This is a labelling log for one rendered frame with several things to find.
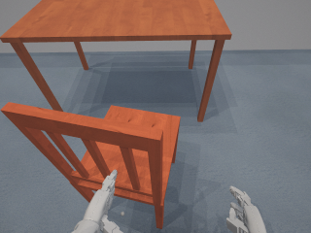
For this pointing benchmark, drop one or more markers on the robot left forearm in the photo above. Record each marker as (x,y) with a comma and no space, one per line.
(86,226)

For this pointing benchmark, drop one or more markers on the robot right hand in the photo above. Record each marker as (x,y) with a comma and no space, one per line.
(249,219)

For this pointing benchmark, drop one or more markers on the chair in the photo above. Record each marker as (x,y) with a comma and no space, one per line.
(140,145)

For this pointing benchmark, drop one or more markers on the table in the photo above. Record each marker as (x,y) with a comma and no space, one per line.
(55,21)

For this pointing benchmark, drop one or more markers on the robot left hand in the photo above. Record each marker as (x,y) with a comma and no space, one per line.
(100,204)

